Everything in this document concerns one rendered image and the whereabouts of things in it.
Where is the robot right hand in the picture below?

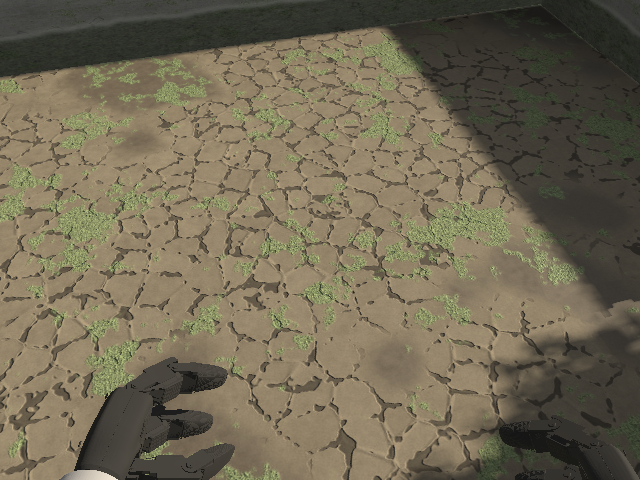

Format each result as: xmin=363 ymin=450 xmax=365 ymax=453
xmin=499 ymin=415 xmax=640 ymax=480

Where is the robot left hand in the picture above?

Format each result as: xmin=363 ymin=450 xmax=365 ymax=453
xmin=74 ymin=357 xmax=235 ymax=480

